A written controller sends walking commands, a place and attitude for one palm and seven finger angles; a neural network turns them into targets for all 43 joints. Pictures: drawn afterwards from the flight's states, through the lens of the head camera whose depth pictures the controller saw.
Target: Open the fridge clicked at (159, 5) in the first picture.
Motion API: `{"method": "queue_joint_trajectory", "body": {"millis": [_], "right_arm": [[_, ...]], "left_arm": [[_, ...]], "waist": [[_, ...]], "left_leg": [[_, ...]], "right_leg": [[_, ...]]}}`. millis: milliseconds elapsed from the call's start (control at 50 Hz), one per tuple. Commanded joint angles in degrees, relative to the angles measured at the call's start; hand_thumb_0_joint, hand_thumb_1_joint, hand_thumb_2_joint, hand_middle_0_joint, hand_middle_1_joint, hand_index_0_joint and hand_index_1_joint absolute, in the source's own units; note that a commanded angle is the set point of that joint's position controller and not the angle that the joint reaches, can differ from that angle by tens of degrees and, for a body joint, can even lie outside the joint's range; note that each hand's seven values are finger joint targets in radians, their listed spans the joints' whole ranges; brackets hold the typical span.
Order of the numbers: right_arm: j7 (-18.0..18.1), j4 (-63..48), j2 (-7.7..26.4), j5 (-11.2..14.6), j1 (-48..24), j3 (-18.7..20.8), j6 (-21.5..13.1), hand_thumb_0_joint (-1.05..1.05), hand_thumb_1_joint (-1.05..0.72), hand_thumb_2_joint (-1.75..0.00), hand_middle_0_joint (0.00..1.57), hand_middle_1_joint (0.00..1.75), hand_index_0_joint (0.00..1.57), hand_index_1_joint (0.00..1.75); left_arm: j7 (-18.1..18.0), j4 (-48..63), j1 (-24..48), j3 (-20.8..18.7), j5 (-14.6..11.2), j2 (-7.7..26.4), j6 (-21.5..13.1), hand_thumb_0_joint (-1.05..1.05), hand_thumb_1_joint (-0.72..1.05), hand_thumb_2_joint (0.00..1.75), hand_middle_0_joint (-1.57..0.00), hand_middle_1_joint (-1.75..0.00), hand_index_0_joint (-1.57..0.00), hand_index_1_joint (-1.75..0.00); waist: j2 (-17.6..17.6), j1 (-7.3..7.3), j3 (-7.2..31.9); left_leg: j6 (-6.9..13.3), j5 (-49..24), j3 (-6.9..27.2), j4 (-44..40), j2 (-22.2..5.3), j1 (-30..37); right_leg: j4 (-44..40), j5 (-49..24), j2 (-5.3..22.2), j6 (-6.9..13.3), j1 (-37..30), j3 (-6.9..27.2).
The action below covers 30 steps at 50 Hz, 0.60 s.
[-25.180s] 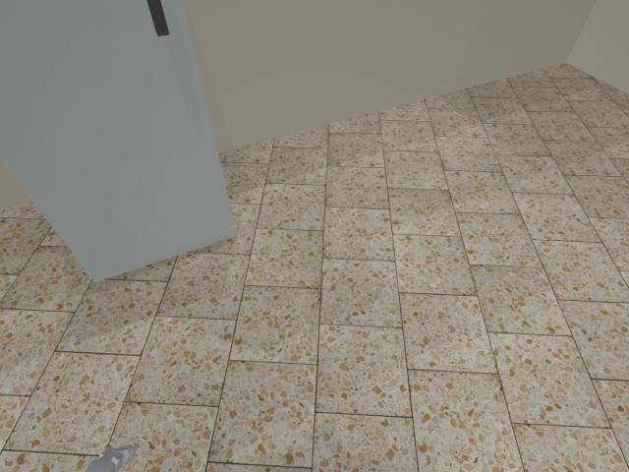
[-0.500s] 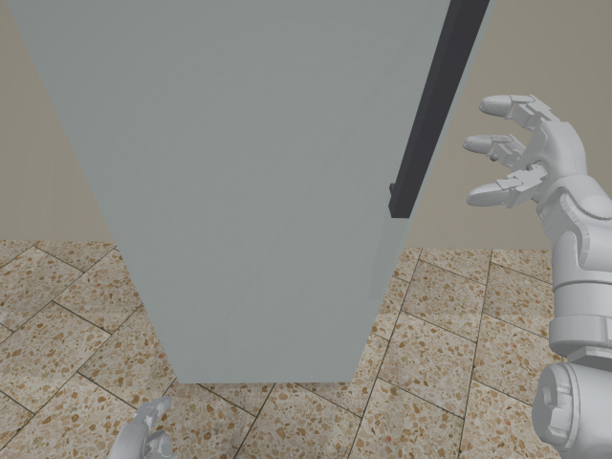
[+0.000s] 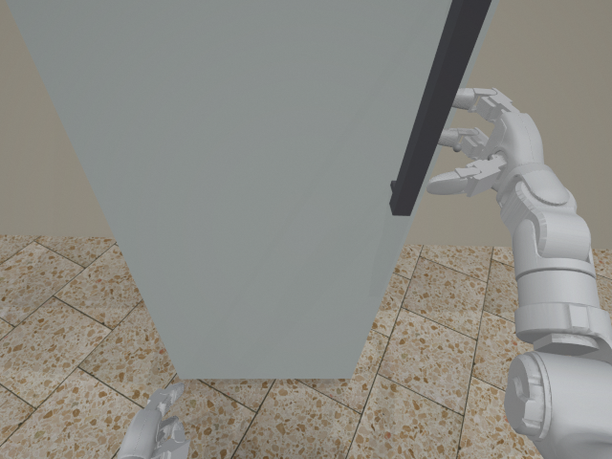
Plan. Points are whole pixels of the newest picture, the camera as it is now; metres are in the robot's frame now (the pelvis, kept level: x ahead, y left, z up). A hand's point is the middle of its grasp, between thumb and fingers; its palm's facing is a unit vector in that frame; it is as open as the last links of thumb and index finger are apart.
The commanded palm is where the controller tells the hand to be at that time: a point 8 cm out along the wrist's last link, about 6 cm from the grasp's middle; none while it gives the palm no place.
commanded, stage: feel for the door with the fingertips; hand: right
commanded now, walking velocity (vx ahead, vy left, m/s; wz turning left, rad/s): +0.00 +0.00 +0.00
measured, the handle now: (426, 107) +0.48 -0.10 +0.26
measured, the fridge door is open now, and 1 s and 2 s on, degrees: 0 0 0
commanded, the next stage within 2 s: slide the fingers in behind the handle in 0.18 s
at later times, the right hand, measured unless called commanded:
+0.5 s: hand (460, 144) +0.44 -0.14 +0.24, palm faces -0.07 +1.00 -0.01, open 13.7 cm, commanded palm +0.41 -0.19 +0.23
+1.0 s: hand (451, 152) +0.41 -0.13 +0.24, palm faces -0.09 +1.00 +0.00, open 14.0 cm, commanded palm +0.39 -0.18 +0.23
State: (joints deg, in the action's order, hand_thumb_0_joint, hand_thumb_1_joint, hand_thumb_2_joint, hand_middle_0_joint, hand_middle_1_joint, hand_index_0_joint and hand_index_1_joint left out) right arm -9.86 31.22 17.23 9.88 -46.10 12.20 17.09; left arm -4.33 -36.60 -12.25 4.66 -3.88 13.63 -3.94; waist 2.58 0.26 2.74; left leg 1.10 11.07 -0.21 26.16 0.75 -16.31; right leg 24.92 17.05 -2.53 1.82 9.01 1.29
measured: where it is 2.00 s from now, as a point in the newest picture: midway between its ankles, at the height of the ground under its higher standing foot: outside the picture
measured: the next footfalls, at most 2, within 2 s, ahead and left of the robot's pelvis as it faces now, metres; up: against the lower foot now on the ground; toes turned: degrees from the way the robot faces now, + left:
none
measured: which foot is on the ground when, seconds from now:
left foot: down 0.00-1.00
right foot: down 0.00-1.00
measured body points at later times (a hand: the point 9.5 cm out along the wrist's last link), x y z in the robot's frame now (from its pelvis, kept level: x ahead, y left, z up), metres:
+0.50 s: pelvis +0.00 +0.00 +0.00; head +0.00 +0.02 +0.45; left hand +0.12 +0.25 -0.11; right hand +0.43 -0.20 +0.24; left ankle +0.03 +0.11 -0.74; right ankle -0.04 -0.10 -0.74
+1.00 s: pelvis +0.00 +0.00 +0.00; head -0.01 +0.02 +0.45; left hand +0.17 +0.23 -0.09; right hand +0.41 -0.18 +0.24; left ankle +0.03 +0.11 -0.74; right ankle -0.04 -0.10 -0.74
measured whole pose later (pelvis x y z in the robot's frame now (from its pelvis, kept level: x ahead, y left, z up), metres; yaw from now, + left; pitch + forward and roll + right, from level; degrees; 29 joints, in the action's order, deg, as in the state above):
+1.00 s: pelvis +0.00 +0.00 +0.00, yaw +0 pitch +1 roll +0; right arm -9.5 27.9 15.0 10.7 -43.8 11.2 17.6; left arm -4.0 -36.8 -12.0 4.1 -3.9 14.1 -3.7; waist 2.6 -0.5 3.4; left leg 1.1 10.6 -0.2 25.4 0.8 -15.8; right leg 24.4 16.7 -2.4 1.8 8.5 1.2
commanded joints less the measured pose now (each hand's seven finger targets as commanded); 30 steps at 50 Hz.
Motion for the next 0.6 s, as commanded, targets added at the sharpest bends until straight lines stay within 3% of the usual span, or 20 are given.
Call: {"method": "queue_joint_trajectory", "body": {"millis": [0,40,80,140,160,200,220,240,280,300,320,420,480,540,580], "right_arm": [[0.0,-10.6,13.4,0.5,-27.6,4.5,-4.7,0.00,0.50,-0.30,0.30,1.20,0.30,1.20],[-0.5,-10.5,12.1,0.4,-29.1,2.9,-4.6,0.00,0.50,-0.30,0.30,1.20,0.30,1.20],[-0.5,-8.8,12.4,0.2,-30.2,2.8,-4.5,0.00,0.50,-0.30,0.30,1.20,0.30,1.20],[-0.6,-9.1,12.7,0.3,-32.3,2.8,-5.0,0.00,0.50,-0.30,0.30,1.20,0.30,1.20],[-0.6,-7.8,11.6,0.3,-33.4,1.9,-4.9,0.00,0.50,-0.30,0.30,1.20,0.30,1.20],[-0.3,-5.1,13.0,0.0,-34.2,2.6,-5.2,0.00,0.50,-0.30,0.30,1.20,0.30,1.20],[-0.4,-4.2,11.7,0.2,-34.9,1.6,-5.2,0.00,0.50,-0.30,0.30,1.20,0.30,1.20],[-0.3,-3.3,13.4,0.0,-35.9,2.8,-5.5,0.00,0.50,-0.30,0.30,1.20,0.30,1.20],[-0.5,-1.1,13.5,-0.1,-36.8,2.7,-6.0,0.00,0.50,-0.30,0.30,1.20,0.30,1.20],[-0.5,-0.3,15.0,-0.2,-34.3,4.1,-6.4,0.00,0.50,-0.30,0.30,1.20,0.30,1.20],[-0.9,-0.5,14.4,0.0,-35.1,3.5,-6.9,0.00,0.50,-0.30,0.30,1.20,0.30,1.20],[-2.1,-4.9,14.5,0.7,-30.7,4.2,-8.8,0.00,0.50,-0.30,0.30,1.20,0.30,1.20],[-2.3,-6.3,15.3,0.8,-30.6,4.6,-8.5,0.00,0.50,-0.30,0.30,1.20,0.30,1.20],[-1.6,-8.8,15.9,0.9,-30.8,5.2,-8.2,0.00,0.50,-0.30,0.30,1.20,0.30,1.20],[-1.4,-10.4,14.2,1.0,-31.4,3.7,-7.9,0.00,0.50,-0.30,0.30,1.20,0.30,1.20]], "left_arm": [[-0.2,7.8,3.6,-2.8,0.1,7.1,-2.5,0.00,0.90,0.90,-0.20,-0.30,-0.20,-0.30],[-0.2,7.9,3.6,-2.6,-0.3,7.0,-2.2,0.00,0.90,0.90,-0.20,-0.30,-0.20,-0.30],[-0.3,7.5,3.0,-2.8,-0.3,7.2,-2.2,0.00,0.90,0.90,-0.20,-0.30,-0.20,-0.30],[-0.4,7.5,2.6,-2.9,-0.3,7.3,-2.3,0.00,0.90,0.90,-0.20,-0.30,-0.20,-0.30],[-0.5,7.3,2.5,-2.9,-0.3,7.2,-2.4,0.00,0.90,0.90,-0.20,-0.30,-0.20,-0.30],[-0.7,6.6,1.5,-3.1,-0.2,7.7,-2.5,0.00,0.90,0.90,-0.20,-0.30,-0.20,-0.30],[-0.7,6.5,1.5,-3.0,-0.3,7.6,-2.7,0.00,0.90,0.90,-0.20,-0.30,-0.20,-0.30],[-0.8,6.1,0.8,-3.1,-0.2,7.8,-2.8,0.00,0.90,0.90,-0.20,-0.30,-0.20,-0.30],[-0.8,5.6,0.2,-3.1,-0.1,7.8,-3.1,0.00,0.90,0.90,-0.20,-0.30,-0.20,-0.30],[-0.7,5.8,0.0,-3.4,-0.1,8.1,-3.0,0.00,0.90,0.90,-0.20,-0.30,-0.20,-0.30],[-0.7,6.1,0.0,-3.2,-0.1,8.0,-3.1,0.00,0.90,0.90,-0.20,-0.30,-0.20,-0.30],[-0.1,7.7,1.0,-3.4,-0.5,7.8,-3.5,0.00,0.90,0.90,-0.20,-0.30,-0.20,-0.30],[-0.1,7.9,1.6,-3.2,-0.7,8.0,-3.6,0.00,0.90,0.90,-0.20,-0.30,-0.20,-0.30],[-0.3,8.3,2.3,-3.1,-0.6,7.8,-3.8,0.00,0.90,0.90,-0.20,-0.30,-0.20,-0.30],[-0.5,8.5,2.8,-3.0,-0.7,7.5,-3.9,0.00,0.90,0.90,-0.20,-0.30,-0.20,-0.30]], "waist": [[-5.3,-0.29,18.6],[-3.3,0.33,17.2],[-3.7,0.84,16.3],[-2.6,0.93,17.3],[-2.5,1.44,16.2],[-4.2,1.80,15.2],[-3.0,2.00,15.2],[-3.9,2.06,15.9],[-4.0,2.46,15.6],[-4.6,1.46,16.5],[-3.6,1.92,17.1],[-3.3,0.22,18.9],[-4.2,0.36,16.9],[-2.5,0.06,16.8],[-2.6,0.46,16.5]], "left_leg": [[1.4,-17.9,-0.4,-0.9,-1.3,13.1],[1.3,-17.5,-0.2,-1.0,-1.5,12.4],[1.4,-16.4,-0.3,-1.3,-1.4,11.4],[1.4,-16.4,-0.3,-1.4,-1.4,11.4],[1.4,-15.7,-0.3,-1.6,-1.3,10.3],[1.2,-13.7,-0.4,-2.2,-1.2,9.6],[1.2,-13.0,-0.3,-2.1,-1.3,9.1],[1.2,-12.7,-0.3,-2.1,-1.3,9.3],[1.1,-12.6,-0.1,-2.2,-1.4,9.2],[1.1,-12.4,0.1,-2.2,-1.4,10.0],[1.1,-13.0,0.3,-2.0,-1.6,10.6],[1.5,-15.9,0.2,-1.4,-1.4,12.6],[1.3,-13.0,0.3,-2.1,-1.2,11.8],[1.3,-11.7,0.4,-2.5,-1.3,11.6],[1.2,-11.1,0.3,-2.7,-1.2,11.3]], "right_leg": [[-2.2,-19.8,1.8,0.1,-0.7,-0.5],[-2.4,-18.7,1.8,0.2,0.0,-0.9],[-2.4,-17.6,1.8,0.2,0.3,-0.7],[-2.4,-18.0,1.8,0.2,-0.2,-0.6],[-2.4,-17.2,1.7,0.3,-0.2,-0.6],[-2.6,-15.6,1.7,0.4,0.6,-0.3],[-2.6,-14.8,1.6,0.4,0.8,-0.3],[-2.6,-14.5,1.6,0.4,1.0,-0.1],[-2.4,-13.9,1.5,0.6,1.7,-0.3],[-2.4,-13.9,1.4,0.7,2.0,-0.4],[-2.3,-13.9,1.3,0.8,2.2,-0.6],[-2.3,-16.6,1.6,0.6,1.2,-0.9],[-3.1,-13.6,1.8,0.7,2.2,-0.8],[-3.5,-13.2,1.8,0.7,1.4,-0.6],[-3.5,-12.6,1.8,0.7,1.0,-0.8]]}}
